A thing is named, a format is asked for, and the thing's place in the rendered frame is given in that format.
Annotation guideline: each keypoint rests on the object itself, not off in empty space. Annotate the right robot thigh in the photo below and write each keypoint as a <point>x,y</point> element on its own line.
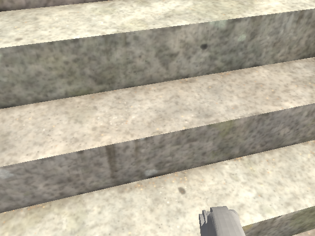
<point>220,221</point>

